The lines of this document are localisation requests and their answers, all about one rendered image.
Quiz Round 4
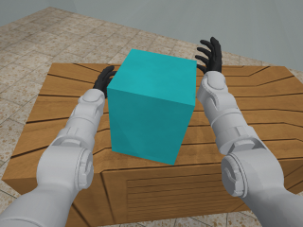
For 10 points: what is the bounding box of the right robot upper arm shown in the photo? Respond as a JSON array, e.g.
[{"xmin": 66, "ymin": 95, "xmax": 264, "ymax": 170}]
[{"xmin": 221, "ymin": 148, "xmax": 303, "ymax": 227}]

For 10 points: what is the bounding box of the right robot forearm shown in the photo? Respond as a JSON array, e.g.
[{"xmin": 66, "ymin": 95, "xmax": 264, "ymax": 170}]
[{"xmin": 196, "ymin": 71, "xmax": 284, "ymax": 182}]

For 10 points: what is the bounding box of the pedestal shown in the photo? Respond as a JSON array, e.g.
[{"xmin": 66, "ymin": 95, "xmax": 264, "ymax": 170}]
[{"xmin": 1, "ymin": 62, "xmax": 303, "ymax": 227}]

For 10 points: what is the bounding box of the carton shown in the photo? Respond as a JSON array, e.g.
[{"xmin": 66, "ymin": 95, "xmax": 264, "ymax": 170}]
[{"xmin": 106, "ymin": 48, "xmax": 197, "ymax": 165}]

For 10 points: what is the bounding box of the right robot hand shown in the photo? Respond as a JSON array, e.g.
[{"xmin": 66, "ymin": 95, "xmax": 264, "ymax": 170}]
[{"xmin": 195, "ymin": 37, "xmax": 223, "ymax": 74}]

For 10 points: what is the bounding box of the left robot forearm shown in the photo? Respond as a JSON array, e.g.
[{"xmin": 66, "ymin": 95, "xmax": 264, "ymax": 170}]
[{"xmin": 36, "ymin": 88, "xmax": 105, "ymax": 183}]

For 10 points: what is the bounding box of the left robot upper arm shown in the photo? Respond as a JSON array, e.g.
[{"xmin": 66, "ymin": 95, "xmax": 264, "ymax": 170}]
[{"xmin": 0, "ymin": 146, "xmax": 94, "ymax": 227}]

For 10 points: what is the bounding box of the left robot hand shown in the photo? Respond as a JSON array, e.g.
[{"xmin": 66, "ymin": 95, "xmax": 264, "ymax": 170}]
[{"xmin": 93, "ymin": 65, "xmax": 117, "ymax": 98}]

